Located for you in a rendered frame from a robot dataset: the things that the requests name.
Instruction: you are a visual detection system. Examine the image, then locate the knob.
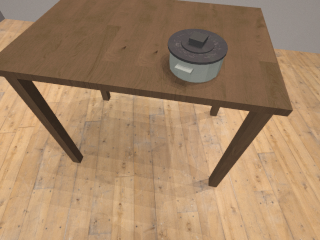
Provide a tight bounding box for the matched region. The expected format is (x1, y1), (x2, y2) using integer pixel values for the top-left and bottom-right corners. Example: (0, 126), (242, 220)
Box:
(188, 31), (209, 46)

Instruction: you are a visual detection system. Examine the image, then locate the lid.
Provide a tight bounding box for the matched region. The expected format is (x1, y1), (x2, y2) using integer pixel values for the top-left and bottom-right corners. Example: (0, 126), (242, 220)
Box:
(167, 28), (228, 65)

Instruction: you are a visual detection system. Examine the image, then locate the pot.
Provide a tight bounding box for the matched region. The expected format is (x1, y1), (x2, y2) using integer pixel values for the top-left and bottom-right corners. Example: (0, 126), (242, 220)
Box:
(169, 53), (224, 83)

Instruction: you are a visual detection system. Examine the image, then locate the table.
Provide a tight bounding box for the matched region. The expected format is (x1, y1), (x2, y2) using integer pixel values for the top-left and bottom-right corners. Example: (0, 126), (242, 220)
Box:
(0, 0), (293, 187)

